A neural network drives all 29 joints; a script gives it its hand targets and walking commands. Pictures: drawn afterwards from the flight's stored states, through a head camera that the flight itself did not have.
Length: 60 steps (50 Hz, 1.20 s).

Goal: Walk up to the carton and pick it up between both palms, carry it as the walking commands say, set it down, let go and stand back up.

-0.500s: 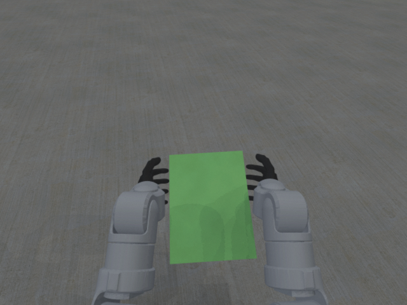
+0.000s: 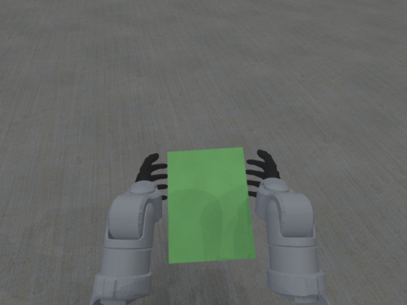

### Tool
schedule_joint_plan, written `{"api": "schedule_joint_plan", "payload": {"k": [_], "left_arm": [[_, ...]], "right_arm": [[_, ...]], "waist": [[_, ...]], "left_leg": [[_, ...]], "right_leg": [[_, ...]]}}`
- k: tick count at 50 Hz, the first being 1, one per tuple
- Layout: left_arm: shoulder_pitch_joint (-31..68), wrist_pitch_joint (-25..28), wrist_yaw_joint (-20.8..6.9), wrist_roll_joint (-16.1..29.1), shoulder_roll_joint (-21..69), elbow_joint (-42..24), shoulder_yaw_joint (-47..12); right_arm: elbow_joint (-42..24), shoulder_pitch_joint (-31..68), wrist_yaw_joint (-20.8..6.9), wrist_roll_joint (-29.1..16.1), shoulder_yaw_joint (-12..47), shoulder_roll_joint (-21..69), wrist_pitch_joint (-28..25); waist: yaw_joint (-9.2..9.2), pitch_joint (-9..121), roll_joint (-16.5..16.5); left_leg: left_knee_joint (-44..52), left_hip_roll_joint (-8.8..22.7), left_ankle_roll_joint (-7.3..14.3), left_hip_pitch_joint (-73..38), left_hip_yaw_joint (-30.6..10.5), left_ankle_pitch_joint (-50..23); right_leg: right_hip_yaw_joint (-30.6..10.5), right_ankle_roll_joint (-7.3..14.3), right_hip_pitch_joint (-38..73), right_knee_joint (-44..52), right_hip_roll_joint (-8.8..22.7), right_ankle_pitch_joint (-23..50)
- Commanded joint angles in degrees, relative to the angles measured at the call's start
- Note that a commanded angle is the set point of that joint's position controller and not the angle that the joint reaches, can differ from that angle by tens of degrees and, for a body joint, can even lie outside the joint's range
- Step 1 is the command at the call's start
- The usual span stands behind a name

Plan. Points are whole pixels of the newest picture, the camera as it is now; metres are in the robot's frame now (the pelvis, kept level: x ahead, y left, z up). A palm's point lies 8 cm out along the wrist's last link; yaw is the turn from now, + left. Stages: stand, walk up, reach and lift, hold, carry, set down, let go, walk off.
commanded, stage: carry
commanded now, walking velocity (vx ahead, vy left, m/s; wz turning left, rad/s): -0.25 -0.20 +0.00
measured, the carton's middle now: (208, 208) +0.33 -0.01 -0.01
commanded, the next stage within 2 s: none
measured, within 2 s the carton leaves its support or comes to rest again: neither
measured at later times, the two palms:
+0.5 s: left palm (153, 219) +0.26 +0.09 +0.08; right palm (287, 222) +0.25 -0.13 +0.09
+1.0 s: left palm (218, 271) +0.17 -0.01 +0.09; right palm (375, 278) +0.16 -0.24 +0.10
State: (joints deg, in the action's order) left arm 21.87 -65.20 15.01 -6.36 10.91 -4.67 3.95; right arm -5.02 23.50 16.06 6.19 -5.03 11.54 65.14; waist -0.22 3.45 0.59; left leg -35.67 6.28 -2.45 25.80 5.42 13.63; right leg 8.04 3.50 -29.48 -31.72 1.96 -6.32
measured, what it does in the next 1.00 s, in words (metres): walks backwards: left foot, then right foot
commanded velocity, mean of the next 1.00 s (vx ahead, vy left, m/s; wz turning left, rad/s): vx -0.25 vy -0.20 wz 0.00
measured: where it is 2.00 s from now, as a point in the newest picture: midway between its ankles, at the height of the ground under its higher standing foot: outside the picture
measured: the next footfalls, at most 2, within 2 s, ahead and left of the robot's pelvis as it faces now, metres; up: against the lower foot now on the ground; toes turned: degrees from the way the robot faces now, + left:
left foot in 0.48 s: -0.03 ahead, +0.10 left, +0.00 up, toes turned +6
right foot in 0.78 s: -0.05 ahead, -0.24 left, +0.00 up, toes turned -7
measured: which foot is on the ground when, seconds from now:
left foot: down 0.00-0.30, up 0.32-0.46, down 0.48-0.80, up 0.82-0.96, down 0.98-1.00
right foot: down 0.00-0.48, up 0.50-0.76, down 0.78-1.00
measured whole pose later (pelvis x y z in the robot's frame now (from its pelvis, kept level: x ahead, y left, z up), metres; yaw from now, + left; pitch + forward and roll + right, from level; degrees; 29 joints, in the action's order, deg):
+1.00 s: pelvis -0.15 -0.11 +0.00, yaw +0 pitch +5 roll -1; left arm 21.6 -65.6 15.9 -4.7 10.8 -8.7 2.6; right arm -11.7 21.0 16.9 2.6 -3.9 10.6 65.0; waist 2.2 1.7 -1.0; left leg -36.2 3.6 -0.6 25.3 6.1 15.0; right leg 6.4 0.6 -28.0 -35.6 2.6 -12.7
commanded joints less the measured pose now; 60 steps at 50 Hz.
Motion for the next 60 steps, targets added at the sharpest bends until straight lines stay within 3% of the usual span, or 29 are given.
{"api": "schedule_joint_plan", "payload": {"k": [1,6,10,12,14,16,19,22,24,25,26,28,29,32,36,38,39,40,41,42,47,49,50,51,52,54,58,59,60], "left_arm": [[18.64,1.95,-11.50,16.52,59.12,-7.04,-24.12],[18.80,1.25,-11.16,16.40,60.03,-6.59,-23.72],[19.08,0.91,-10.97,16.40,60.50,-6.04,-23.41],[19.84,0.85,-10.88,17.16,60.53,-5.90,-23.79],[21.20,0.59,-10.89,17.96,60.72,-6.09,-24.02],[20.36,0.07,-11.09,17.77,60.77,-4.98,-23.24],[20.21,0.60,-11.85,17.28,62.45,-5.22,-23.48],[20.17,1.55,-11.40,16.86,61.15,-8.49,-22.07],[16.56,1.27,-10.86,16.11,59.49,-6.56,-21.34],[14.64,1.00,-10.75,15.81,60.09,-6.06,-21.37],[17.10,1.34,-10.76,15.58,59.30,-7.28,-21.93],[20.86,1.62,-10.68,17.79,59.35,-9.83,-23.72],[21.81,1.69,-10.58,18.59,59.37,-10.85,-24.46],[20.54,2.09,-10.11,19.65,57.63,-12.90,-25.48],[15.57,0.97,-9.40,20.09,56.84,-12.24,-27.02],[13.44,0.18,-9.53,20.38,57.48,-11.04,-27.65],[13.11,0.00,-9.72,20.26,57.52,-10.28,-27.74],[13.35,0.27,-10.05,19.50,57.03,-8.95,-27.07],[15.06,0.91,-10.19,19.75,57.07,-9.84,-27.31],[16.74,1.38,-10.34,20.75,58.27,-11.66,-26.97],[13.58,2.93,-9.64,16.20,57.78,-13.68,-22.82],[11.12,2.54,-9.00,15.01,56.17,-11.70,-21.99],[10.09,2.17,-8.76,14.42,55.64,-10.60,-21.93],[10.98,1.85,-8.94,14.28,55.27,-10.56,-22.19],[12.68,1.84,-9.16,13.86,55.37,-9.96,-22.53],[15.40,1.87,-9.92,16.74,56.73,-11.83,-24.49],[16.52,1.11,-10.18,19.58,59.15,-10.83,-26.69],[16.04,0.75,-10.24,18.89,59.22,-8.55,-26.27],[16.42,0.73,-10.42,18.60,58.64,-7.92,-25.80]], "right_arm": [[-4.98,15.90,-11.44,-16.28,24.61,61.59,-1.17],[-4.20,16.19,-11.31,-17.01,24.75,62.08,-0.51],[-3.97,17.69,-11.03,-16.77,24.16,61.44,-0.04],[-2.84,16.91,-10.68,-15.71,23.24,60.74,0.23],[-1.73,15.53,-10.14,-14.61,22.24,60.33,0.25],[-2.08,14.71,-10.07,-14.44,22.45,60.43,0.30],[-3.91,17.76,-10.61,-16.05,24.03,61.96,-0.43],[-7.00,19.21,-10.57,-18.25,25.69,62.06,-0.70],[-6.69,17.19,-10.18,-17.99,25.96,62.11,-0.28],[-6.78,17.01,-10.24,-17.37,25.24,60.95,-0.16],[-6.84,17.56,-10.69,-17.70,25.06,60.50,0.04],[-6.73,15.83,-10.92,-17.22,24.13,60.84,-0.12],[-6.55,15.26,-11.01,-17.03,23.02,60.27,-0.42],[-9.35,15.23,-10.36,-16.94,21.36,57.13,-1.58],[-8.07,8.94,-9.06,-14.41,20.09,54.82,-1.08],[-6.85,6.75,-8.54,-13.45,19.83,54.53,-0.52],[-5.87,5.26,-8.47,-12.97,19.59,54.20,-0.40],[-4.77,5.01,-8.59,-12.55,19.68,54.08,-0.48],[-7.85,5.99,-8.85,-13.41,22.23,55.74,-0.49],[-9.25,8.18,-8.94,-14.97,24.10,57.70,-0.76],[-13.33,15.40,-10.59,-20.60,28.01,59.84,-1.60],[-11.98,13.16,-10.61,-20.05,27.50,58.81,-1.13],[-11.42,11.99,-10.59,-19.58,26.64,57.76,-0.82],[-8.86,11.07,-10.88,-18.99,25.11,57.34,-0.77],[-8.72,12.21,-11.18,-19.18,25.45,58.29,-0.70],[-8.23,11.66,-10.83,-17.35,24.14,58.54,-1.17],[-7.61,10.39,-9.27,-14.99,22.33,57.27,-1.16],[-6.26,8.75,-9.13,-13.95,21.80,56.71,-0.99],[-6.60,8.32,-9.01,-12.97,21.46,56.36,-0.80]], "waist": [[-0.70,20.57,5.78],[0.38,20.81,1.83],[-0.52,18.81,-7.99],[-1.52,17.72,-9.70],[-2.25,17.70,-3.70],[-1.47,18.20,17.34],[0.91,20.28,8.10],[1.13,20.36,8.18],[1.52,18.27,1.42],[1.13,19.01,-14.05],[0.47,15.57,-16.87],[0.09,16.61,-6.34],[-0.45,18.01,-5.92],[-0.55,21.97,-11.98],[0.30,23.53,-16.12],[-0.82,23.56,-15.55],[-0.75,24.48,-12.73],[-0.51,25.03,-4.03],[0.06,25.79,16.70],[0.22,26.58,21.83],[0.02,25.19,8.55],[0.12,25.38,5.08],[0.07,25.26,-1.92],[0.12,24.09,-20.89],[0.20,23.55,-19.64],[-0.66,21.05,-10.45],[-1.56,18.10,-7.86],[-0.82,17.24,-0.04],[-0.49,17.62,15.80]], "left_leg": [[1.37,0.76,2.29,-4.99,-1.72,10.22],[1.43,1.26,2.91,-8.79,-2.47,9.79],[15.66,11.96,4.69,-1.52,-14.10,15.86],[16.71,13.38,3.85,5.50,-11.69,17.50],[8.53,7.18,2.28,11.02,-3.46,18.95],[-21.06,-6.00,0.49,5.68,5.73,23.48],[-27.13,-5.00,0.19,-5.13,1.41,19.58],[-5.73,-5.90,0.99,-8.91,4.49,19.82],[12.46,1.63,3.69,-13.16,-6.88,10.71],[16.79,16.44,8.66,-14.03,-29.39,7.78],[18.41,24.59,13.21,-13.22,-34.93,-2.44],[11.83,19.03,10.84,-16.25,-22.10,-21.62],[7.93,16.23,8.89,-19.77,-16.74,-32.46],[2.53,13.80,6.85,-27.32,-11.09,-57.65],[-0.23,13.14,6.32,-28.23,-10.37,-60.38],[-2.89,11.61,4.38,-24.38,-8.39,-55.35],[-4.64,10.18,2.26,-18.23,-6.95,-44.58],[-8.61,7.47,1.22,-7.26,-5.22,-22.56],[-13.57,-0.27,-0.69,5.50,0.77,14.91],[-17.20,-3.73,-0.85,7.14,0.93,32.16],[-4.71,-2.70,0.34,-1.60,0.37,10.91],[9.60,2.85,1.54,-11.29,-5.84,-7.92],[10.82,11.47,3.91,-19.70,-16.95,-25.24],[10.54,21.72,10.82,-22.54,-27.54,-41.04],[11.51,22.29,12.99,-20.45,-26.29,-40.44],[10.42,18.26,10.16,-13.88,-17.44,-21.47],[8.48,8.35,3.66,-1.68,-4.55,0.45],[2.35,4.40,2.68,0.08,-1.32,4.14],[-7.11,-2.56,0.80,7.09,1.82,18.56]], "right_leg": [[-14.47,0.75,8.97,14.32,12.73,-12.62],[-10.09,-0.91,3.48,11.83,10.31,-18.99],[-2.85,-2.76,5.48,-5.11,4.17,-16.60],[-4.70,-1.59,10.57,-10.81,5.17,-13.03],[-8.22,0.11,15.15,-4.21,8.58,-13.70],[-26.12,4.95,4.13,23.53,21.09,-29.51],[-8.90,0.25,1.31,19.81,15.55,-21.62],[-4.72,-4.78,8.49,15.26,10.48,-20.02],[-4.50,-4.45,6.23,4.30,9.02,-20.37],[-1.90,-6.64,-3.04,-9.42,2.79,-21.65],[-6.25,-6.55,-11.89,-22.30,1.20,-22.28],[-12.46,-4.66,-12.04,-33.56,1.98,-18.72],[-12.45,-4.44,-12.51,-33.47,2.07,-17.37],[-6.93,-6.68,-8.71,-25.51,0.51,-19.57],[-3.60,-7.03,-2.32,-9.27,-0.38,-22.40],[-2.96,-6.01,5.09,5.67,0.68,-10.30],[-4.86,-4.77,13.14,11.02,4.20,6.70],[-10.19,-3.08,22.58,8.95,10.07,30.41],[-19.38,2.59,28.96,2.41,19.79,63.06],[-16.11,5.58,31.67,-0.10,18.56,72.74],[-6.18,2.23,23.71,-1.21,11.23,34.71],[-5.97,0.21,17.15,-3.91,8.85,21.47],[-6.26,-1.65,6.50,-8.50,6.56,3.55],[-3.09,-3.14,-4.68,-14.38,0.74,-24.39],[-7.93,-3.28,-5.52,-24.39,0.50,-28.65],[-13.00,-2.77,-2.68,-24.73,4.35,-22.82],[-4.07,-2.74,14.11,0.97,2.31,-9.22],[-10.14,-1.48,14.61,10.24,7.29,-10.11],[-26.44,3.35,13.82,18.02,19.23,-10.21]]}}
